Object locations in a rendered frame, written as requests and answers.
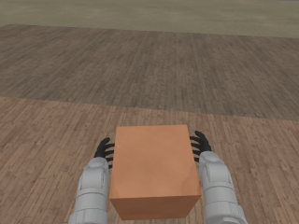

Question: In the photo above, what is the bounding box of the right robot hand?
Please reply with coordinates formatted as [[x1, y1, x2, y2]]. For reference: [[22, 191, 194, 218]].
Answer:
[[189, 131, 212, 162]]

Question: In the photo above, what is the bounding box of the carton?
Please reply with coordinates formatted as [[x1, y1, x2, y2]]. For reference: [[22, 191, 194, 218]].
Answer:
[[109, 124, 202, 221]]

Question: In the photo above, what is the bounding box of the robot left forearm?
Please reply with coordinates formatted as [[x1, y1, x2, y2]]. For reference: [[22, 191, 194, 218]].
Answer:
[[68, 157, 109, 224]]

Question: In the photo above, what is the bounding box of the left robot hand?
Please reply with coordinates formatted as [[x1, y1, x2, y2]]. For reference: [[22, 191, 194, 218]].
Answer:
[[93, 137, 115, 169]]

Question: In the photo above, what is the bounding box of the robot right forearm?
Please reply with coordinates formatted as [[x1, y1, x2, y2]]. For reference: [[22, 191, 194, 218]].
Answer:
[[198, 150, 249, 224]]

